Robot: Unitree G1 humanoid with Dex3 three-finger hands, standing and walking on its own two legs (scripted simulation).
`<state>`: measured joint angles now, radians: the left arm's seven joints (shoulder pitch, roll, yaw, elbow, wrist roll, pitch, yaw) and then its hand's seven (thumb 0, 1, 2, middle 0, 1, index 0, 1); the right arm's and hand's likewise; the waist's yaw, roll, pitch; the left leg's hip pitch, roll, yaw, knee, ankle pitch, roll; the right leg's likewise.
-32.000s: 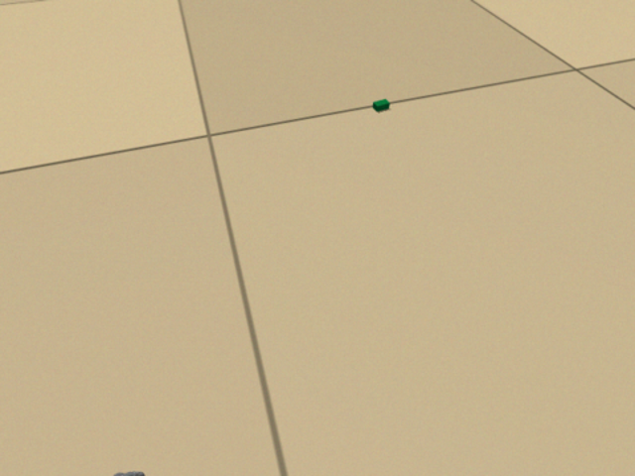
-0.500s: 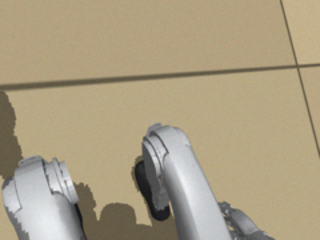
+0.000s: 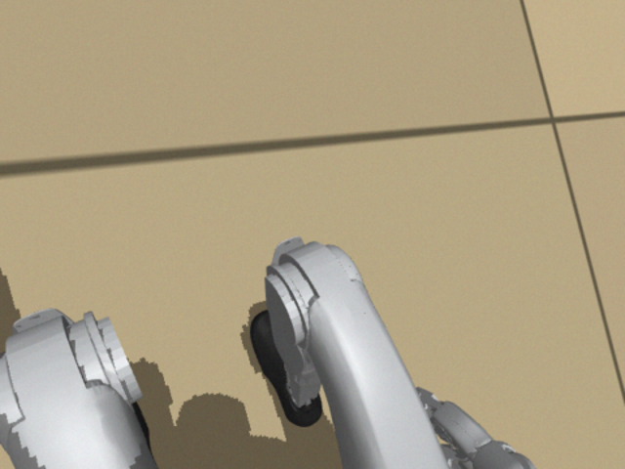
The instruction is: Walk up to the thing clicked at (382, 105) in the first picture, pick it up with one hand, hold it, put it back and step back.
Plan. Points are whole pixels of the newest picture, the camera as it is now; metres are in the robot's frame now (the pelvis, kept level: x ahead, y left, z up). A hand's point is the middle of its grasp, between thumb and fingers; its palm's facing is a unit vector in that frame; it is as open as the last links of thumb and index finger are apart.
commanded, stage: rest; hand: left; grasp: from above
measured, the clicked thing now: out of the picture +0.45 +0.33 -0.28
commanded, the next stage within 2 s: open in 0.26 s
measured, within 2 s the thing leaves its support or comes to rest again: neither
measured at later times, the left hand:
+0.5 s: hand out of the picture +0.45 +0.31 -0.24, palm faces -0.44 -0.12 -0.89, open 7.6 cm
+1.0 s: hand out of the picture +0.45 +0.32 -0.24, palm faces -0.44 -0.13 -0.89, open 11.1 cm
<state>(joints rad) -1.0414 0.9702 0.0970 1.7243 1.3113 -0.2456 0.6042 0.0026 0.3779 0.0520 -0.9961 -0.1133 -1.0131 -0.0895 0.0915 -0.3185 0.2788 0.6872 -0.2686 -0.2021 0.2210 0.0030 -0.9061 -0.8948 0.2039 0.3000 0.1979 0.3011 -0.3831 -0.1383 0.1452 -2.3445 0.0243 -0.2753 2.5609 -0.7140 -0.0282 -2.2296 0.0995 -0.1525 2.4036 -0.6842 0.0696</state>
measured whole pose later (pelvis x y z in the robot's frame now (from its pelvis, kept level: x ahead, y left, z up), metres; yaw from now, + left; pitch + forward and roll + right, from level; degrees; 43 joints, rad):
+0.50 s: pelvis +0.00 +0.00 +0.00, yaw -1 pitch +26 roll -14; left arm -1.06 1.00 0.06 1.75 1.29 -0.24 0.62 0.00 0.39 0.08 -0.96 -0.14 -0.97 -0.11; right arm 0.07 -0.34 0.31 0.67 -0.27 -0.23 0.23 0.00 -0.90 -0.90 0.20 0.30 0.20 0.30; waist -0.39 -0.15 0.17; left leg -2.33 0.03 -0.29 2.56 -0.72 -0.03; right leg -2.22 0.11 -0.16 2.39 -0.68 0.07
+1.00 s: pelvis +0.00 +0.00 +0.00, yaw -1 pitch +26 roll -14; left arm -1.06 1.02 0.07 1.72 1.29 -0.24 0.60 0.00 -0.03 0.58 -0.49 -0.58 -0.50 -0.58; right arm 0.09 -0.34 0.32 0.65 -0.27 -0.23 0.23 0.00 -0.90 -0.89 0.20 0.30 0.20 0.30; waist -0.40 -0.16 0.18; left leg -2.34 0.03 -0.29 2.56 -0.71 -0.02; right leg -2.21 0.10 -0.17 2.39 -0.68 0.07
